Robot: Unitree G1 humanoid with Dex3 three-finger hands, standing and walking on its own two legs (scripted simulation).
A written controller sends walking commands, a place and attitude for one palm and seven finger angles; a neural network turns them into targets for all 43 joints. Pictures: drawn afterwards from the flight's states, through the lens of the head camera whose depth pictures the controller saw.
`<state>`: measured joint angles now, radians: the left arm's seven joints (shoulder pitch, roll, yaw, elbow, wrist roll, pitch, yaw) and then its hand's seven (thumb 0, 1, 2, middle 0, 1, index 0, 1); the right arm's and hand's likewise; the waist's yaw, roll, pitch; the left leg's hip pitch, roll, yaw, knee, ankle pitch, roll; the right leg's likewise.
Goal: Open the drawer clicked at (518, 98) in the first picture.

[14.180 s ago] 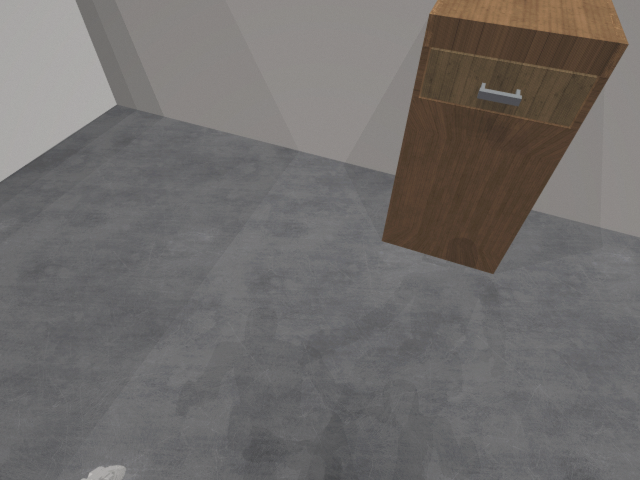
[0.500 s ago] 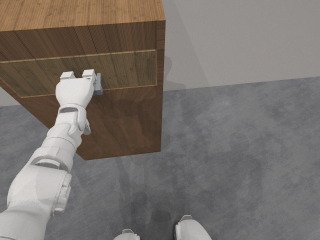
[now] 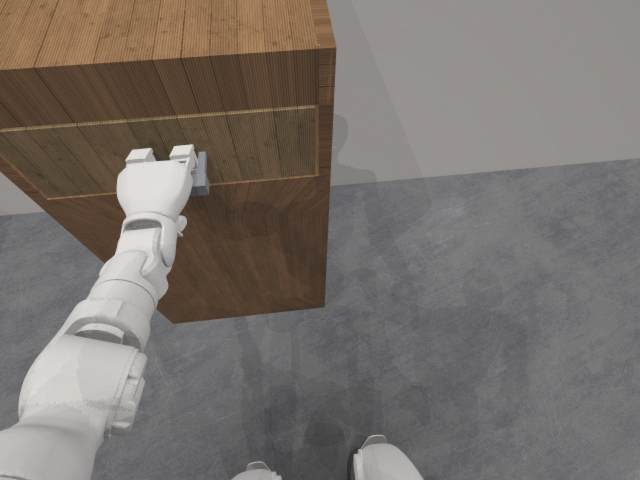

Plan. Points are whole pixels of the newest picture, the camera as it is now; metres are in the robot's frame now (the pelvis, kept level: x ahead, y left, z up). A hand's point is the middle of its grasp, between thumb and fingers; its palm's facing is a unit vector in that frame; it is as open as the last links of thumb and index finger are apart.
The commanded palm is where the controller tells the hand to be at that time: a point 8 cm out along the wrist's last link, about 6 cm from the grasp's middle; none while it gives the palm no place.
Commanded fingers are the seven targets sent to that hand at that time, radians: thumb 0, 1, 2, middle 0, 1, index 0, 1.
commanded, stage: close the thumb around the handle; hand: left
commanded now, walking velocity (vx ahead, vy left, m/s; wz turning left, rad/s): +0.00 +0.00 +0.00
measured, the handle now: (168, 174) +0.52 +0.18 +0.02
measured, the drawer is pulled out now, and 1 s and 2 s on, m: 0.00 0.05 0.17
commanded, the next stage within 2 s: pull the drawer open in 0.26 s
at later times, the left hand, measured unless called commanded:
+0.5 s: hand (171, 212) +0.48 +0.18 -0.01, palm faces -0.05 -0.02 -1.00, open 5.3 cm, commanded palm +0.44 +0.19 +0.05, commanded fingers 0.00 0.90 0.90 -0.40 -1.35 -0.40 -1.35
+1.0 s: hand (168, 242) +0.43 +0.18 -0.01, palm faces -0.02 -0.05 -1.00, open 5.3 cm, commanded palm +0.38 +0.19 +0.05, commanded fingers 0.00 0.90 0.90 -0.40 -1.35 -0.40 -1.35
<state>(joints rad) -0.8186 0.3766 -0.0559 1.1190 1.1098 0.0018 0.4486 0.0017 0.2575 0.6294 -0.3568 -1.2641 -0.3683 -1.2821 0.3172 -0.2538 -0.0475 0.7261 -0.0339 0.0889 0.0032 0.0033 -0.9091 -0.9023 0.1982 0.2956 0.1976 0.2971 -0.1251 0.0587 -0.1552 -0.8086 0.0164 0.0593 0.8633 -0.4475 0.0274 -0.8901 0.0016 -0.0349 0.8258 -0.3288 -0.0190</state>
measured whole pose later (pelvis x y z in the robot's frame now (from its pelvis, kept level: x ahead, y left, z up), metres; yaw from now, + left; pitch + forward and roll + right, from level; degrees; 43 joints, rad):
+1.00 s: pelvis +0.02 +0.00 +0.02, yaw -1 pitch +18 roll +0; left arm -0.47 0.28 -0.11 0.78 1.11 0.04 0.47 0.01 0.77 0.82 -0.37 -1.35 -0.41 -1.35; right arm 0.24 -0.24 -0.06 0.68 -0.01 0.12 0.00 0.01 -0.91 -0.90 0.20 0.30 0.20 0.30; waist -0.05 0.05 -0.16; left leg -0.62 0.02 0.08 0.74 -0.44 0.03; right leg -0.72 0.01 -0.01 0.73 -0.33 -0.01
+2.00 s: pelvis +0.01 -0.01 +0.02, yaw -1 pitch +11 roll +1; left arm -0.02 0.26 -0.16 0.41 1.12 0.06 0.47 0.03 0.75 0.84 -0.36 -1.35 -0.41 -1.35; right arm 0.16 -0.22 -0.04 0.64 -0.01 0.08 -0.02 0.01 -0.91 -0.90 0.20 0.30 0.20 0.30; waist 0.01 0.04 -0.12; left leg -0.48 0.02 0.08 0.71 -0.42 0.01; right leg -0.61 0.02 0.00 0.73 -0.32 -0.04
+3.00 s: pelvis +0.00 -0.02 +0.01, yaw -2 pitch +10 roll +2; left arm 0.46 0.27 -0.18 0.00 1.13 0.01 0.53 0.05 0.74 0.83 -0.35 -1.34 -0.41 -1.35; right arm 0.09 -0.22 -0.02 0.60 -0.04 0.06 0.03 0.01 -0.91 -0.90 0.20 0.30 0.20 0.30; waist 0.06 0.04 -0.12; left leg -0.51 0.02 0.09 0.81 -0.46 -0.01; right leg -0.64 0.02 0.00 0.85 -0.38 -0.05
